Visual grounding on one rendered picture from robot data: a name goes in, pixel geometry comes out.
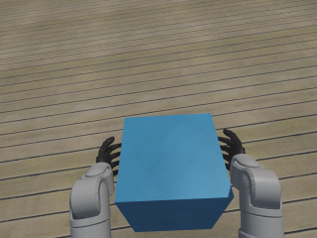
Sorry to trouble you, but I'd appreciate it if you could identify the robot right hand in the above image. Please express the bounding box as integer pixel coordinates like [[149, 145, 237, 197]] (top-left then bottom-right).
[[217, 129, 246, 171]]

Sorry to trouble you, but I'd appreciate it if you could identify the right robot forearm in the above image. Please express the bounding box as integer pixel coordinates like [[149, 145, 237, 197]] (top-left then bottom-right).
[[230, 154, 286, 238]]

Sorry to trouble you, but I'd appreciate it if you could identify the left robot forearm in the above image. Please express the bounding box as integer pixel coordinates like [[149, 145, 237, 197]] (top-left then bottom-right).
[[69, 162, 115, 238]]

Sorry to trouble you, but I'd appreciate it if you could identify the carton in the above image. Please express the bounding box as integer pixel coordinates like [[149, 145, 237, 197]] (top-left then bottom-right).
[[114, 113, 235, 232]]

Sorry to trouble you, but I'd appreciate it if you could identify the robot left hand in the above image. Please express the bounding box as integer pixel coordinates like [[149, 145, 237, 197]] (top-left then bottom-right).
[[96, 136, 122, 177]]

